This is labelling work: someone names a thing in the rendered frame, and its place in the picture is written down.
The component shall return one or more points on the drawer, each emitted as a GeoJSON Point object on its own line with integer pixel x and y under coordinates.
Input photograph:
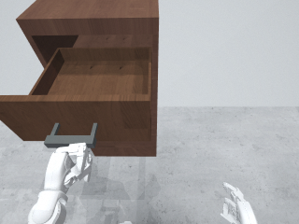
{"type": "Point", "coordinates": [110, 86]}

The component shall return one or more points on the robot left forearm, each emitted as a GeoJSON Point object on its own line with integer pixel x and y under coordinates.
{"type": "Point", "coordinates": [49, 209]}

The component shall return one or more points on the robot right hand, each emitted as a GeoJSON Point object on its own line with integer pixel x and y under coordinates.
{"type": "Point", "coordinates": [242, 212]}

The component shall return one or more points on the cabinet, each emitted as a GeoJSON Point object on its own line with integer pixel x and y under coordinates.
{"type": "Point", "coordinates": [52, 24]}

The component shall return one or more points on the handle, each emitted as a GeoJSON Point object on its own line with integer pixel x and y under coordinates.
{"type": "Point", "coordinates": [55, 141]}

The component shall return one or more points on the robot left hand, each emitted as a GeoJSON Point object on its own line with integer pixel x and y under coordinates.
{"type": "Point", "coordinates": [75, 159]}

